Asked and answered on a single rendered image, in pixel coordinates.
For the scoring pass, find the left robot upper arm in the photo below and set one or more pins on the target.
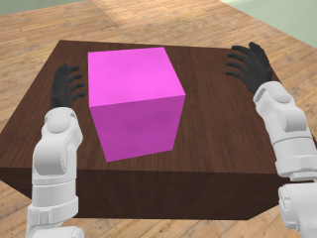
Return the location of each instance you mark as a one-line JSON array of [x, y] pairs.
[[60, 232]]

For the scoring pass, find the robot right forearm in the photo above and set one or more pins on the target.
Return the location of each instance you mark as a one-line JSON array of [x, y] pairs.
[[290, 136]]

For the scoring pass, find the robot right hand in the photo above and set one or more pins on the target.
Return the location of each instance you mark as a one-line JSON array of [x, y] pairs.
[[256, 69]]

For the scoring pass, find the robot left hand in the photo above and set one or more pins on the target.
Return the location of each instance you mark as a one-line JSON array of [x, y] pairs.
[[60, 94]]

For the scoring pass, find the pedestal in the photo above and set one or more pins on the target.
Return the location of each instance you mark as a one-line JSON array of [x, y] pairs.
[[221, 166]]

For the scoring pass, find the right robot upper arm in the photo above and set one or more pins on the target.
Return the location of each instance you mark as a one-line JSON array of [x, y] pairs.
[[298, 207]]

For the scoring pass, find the robot left forearm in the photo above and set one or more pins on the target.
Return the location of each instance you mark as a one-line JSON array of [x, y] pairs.
[[54, 172]]

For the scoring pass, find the carton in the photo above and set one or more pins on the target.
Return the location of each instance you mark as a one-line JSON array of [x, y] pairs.
[[135, 100]]

